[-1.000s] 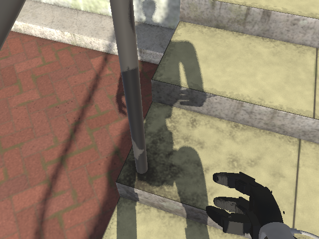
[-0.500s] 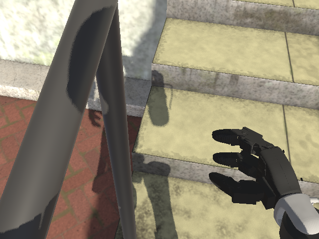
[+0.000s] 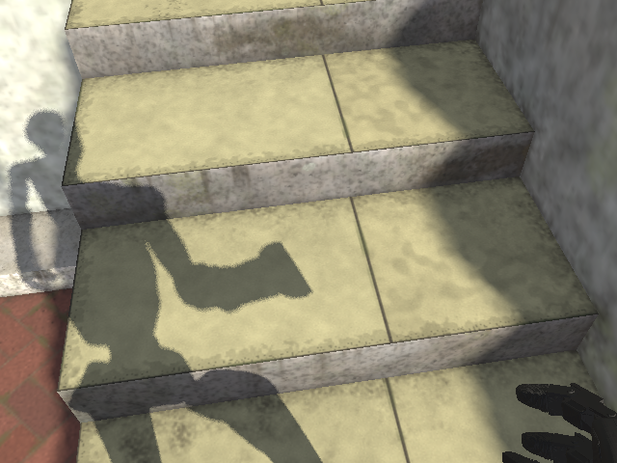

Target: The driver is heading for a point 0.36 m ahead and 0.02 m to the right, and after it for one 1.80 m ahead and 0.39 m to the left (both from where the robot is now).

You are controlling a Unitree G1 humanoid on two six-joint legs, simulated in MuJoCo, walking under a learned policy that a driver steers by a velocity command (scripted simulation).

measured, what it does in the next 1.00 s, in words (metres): climbs: left foot 0.13 m higher, then right foot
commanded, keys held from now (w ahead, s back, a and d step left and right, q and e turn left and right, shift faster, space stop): w+e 0.28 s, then q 0.72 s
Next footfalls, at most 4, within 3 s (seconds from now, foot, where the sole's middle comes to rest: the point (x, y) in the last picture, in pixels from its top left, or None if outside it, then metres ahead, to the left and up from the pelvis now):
0.38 left None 0.37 0.02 -0.61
0.78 right None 0.44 -0.22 -0.61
1.26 left None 0.40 0.04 -0.61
1.82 right None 0.48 -0.19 -0.61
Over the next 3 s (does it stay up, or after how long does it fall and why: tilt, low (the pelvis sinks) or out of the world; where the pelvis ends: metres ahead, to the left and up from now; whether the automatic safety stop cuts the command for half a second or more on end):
stays up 0.37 -0.11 0.17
